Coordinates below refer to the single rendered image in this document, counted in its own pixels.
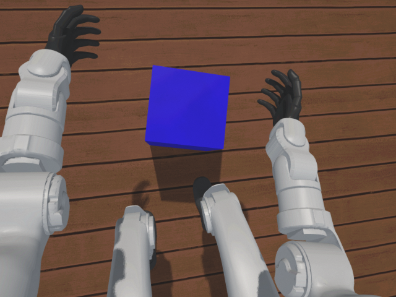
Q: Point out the right robot forearm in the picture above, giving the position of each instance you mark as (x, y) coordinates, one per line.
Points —
(302, 215)

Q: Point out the robot right upper arm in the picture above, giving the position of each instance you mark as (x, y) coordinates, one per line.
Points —
(310, 269)

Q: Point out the robot left upper arm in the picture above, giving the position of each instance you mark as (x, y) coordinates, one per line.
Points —
(33, 205)

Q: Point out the robot right thigh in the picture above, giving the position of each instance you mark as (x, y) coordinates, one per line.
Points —
(244, 268)

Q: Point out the left robot hand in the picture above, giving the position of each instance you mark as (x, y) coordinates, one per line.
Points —
(63, 36)

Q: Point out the carton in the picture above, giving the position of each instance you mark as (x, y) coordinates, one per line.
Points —
(187, 109)

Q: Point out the right robot foot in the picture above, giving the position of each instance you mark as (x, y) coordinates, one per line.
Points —
(200, 186)

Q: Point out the right robot hand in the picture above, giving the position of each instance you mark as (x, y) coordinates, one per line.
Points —
(289, 102)

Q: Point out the left robot forearm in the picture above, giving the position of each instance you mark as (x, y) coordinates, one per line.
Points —
(32, 135)

